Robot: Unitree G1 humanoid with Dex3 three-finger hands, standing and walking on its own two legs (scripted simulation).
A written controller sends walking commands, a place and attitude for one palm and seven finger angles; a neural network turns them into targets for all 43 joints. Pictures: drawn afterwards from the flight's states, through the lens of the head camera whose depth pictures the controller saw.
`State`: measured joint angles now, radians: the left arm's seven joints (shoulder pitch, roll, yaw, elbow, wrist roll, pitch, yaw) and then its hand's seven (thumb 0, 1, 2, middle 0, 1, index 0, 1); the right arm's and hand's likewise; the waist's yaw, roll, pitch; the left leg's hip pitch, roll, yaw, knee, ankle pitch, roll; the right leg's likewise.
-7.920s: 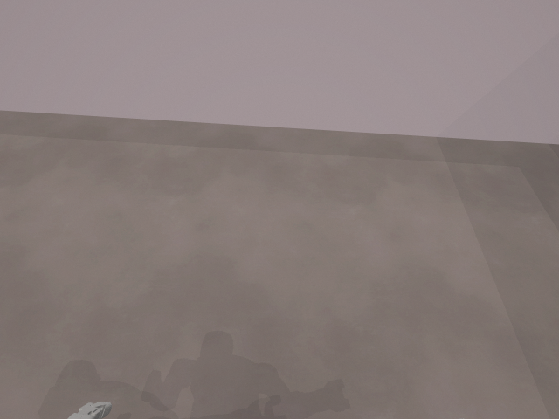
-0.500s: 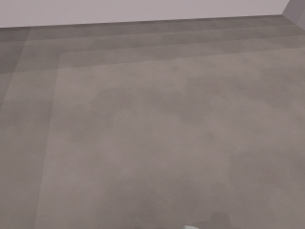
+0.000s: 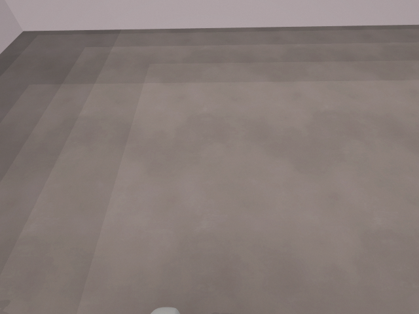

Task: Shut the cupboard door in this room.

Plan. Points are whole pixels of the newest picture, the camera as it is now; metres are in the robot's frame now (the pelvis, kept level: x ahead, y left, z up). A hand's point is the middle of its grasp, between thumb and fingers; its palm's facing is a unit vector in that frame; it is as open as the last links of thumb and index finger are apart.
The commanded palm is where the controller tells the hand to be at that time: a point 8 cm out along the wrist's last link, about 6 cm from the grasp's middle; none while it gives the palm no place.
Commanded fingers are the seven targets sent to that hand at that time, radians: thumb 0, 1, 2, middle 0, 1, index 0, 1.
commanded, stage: turn or walk to find it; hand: left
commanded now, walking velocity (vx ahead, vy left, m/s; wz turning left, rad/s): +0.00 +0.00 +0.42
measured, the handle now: out of the picture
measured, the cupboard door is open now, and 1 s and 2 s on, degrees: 74 74 74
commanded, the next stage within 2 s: stand and wait in 1.80 s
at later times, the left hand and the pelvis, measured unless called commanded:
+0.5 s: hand out of the picture +0.04 +0.23 -0.16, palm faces +0.22 -0.94 -0.27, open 7.4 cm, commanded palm none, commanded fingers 0.00 0.90 0.90 -0.20 -0.30 -0.20 -0.30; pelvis -0.02 +0.01 -0.01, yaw +12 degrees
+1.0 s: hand out of the picture -0.12 +0.20 -0.18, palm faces +0.48 -0.84 -0.25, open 7.4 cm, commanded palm none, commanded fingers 0.00 0.90 0.90 -0.20 -0.30 -0.20 -0.30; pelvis -0.05 +0.00 -0.01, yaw +27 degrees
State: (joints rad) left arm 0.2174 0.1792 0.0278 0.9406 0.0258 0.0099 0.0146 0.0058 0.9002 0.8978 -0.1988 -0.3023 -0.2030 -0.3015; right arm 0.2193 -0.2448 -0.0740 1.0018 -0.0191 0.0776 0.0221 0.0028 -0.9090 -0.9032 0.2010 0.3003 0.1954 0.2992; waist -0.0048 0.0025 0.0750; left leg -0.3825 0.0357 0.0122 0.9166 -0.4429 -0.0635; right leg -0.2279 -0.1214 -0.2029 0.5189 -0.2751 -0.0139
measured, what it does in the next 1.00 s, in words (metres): steps on the spot, turning left: left foot, then right foot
